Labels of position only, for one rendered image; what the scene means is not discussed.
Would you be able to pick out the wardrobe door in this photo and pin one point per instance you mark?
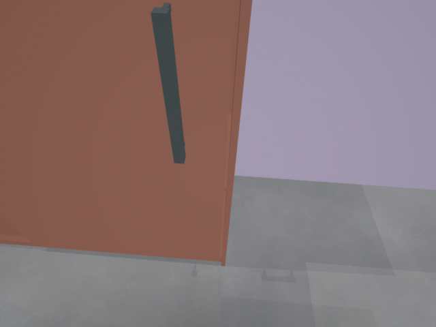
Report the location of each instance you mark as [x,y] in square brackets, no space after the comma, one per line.
[86,159]
[8,229]

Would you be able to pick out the handle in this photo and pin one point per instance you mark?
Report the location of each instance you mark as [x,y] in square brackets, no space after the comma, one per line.
[162,28]

